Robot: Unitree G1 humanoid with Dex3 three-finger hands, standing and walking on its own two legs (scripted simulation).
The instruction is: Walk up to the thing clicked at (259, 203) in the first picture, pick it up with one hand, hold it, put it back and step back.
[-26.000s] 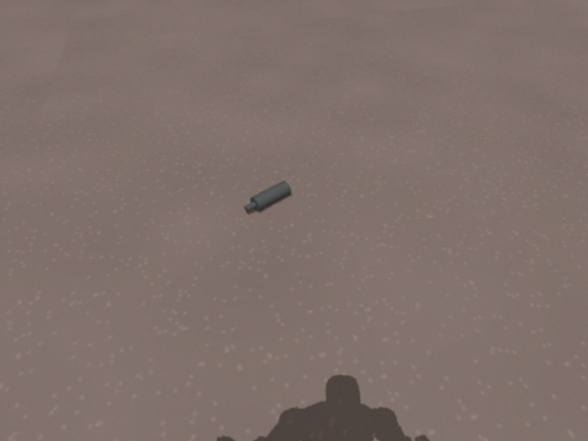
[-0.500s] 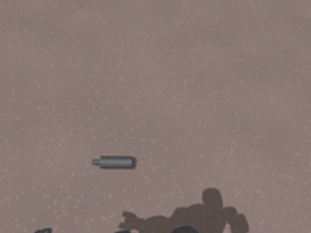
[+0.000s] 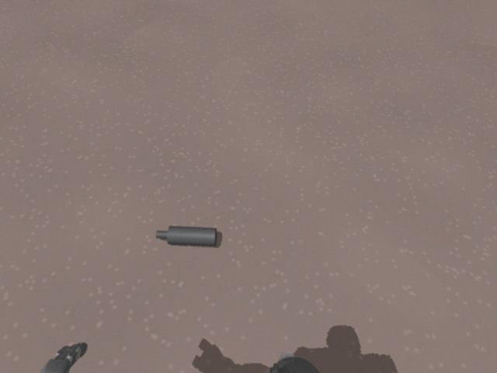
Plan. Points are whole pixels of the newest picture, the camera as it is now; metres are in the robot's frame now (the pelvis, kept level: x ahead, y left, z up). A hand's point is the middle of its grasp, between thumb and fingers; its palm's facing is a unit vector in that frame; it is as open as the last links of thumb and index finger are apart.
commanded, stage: walk up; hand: left
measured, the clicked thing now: (186, 235) +0.72 +0.25 -0.72
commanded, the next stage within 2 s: stand in 1.42 s
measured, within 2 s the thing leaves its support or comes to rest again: neither
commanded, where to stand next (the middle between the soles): +0.36 -0.02 m, yaw -1 degrees
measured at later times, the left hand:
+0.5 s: hand out of the picture -0.02 +0.24 -0.13, palm faces +0.03 -0.92 -0.38, open 7.4 cm
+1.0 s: hand out of the picture +0.05 +0.23 -0.13, palm faces +0.02 -0.93 -0.36, open 7.4 cm
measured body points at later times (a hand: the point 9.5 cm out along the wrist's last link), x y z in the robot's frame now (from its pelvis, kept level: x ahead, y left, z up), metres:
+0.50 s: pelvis -0.07 -0.03 +0.01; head -0.06 -0.04 +0.46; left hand -0.02 +0.29 -0.10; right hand +0.00 -0.34 -0.12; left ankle -0.04 +0.10 -0.71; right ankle -0.10 -0.16 -0.72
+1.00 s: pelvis -0.04 -0.03 +0.01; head -0.02 -0.04 +0.46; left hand +0.05 +0.27 -0.11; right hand +0.04 -0.34 -0.12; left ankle -0.04 +0.10 -0.72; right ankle -0.02 -0.16 -0.72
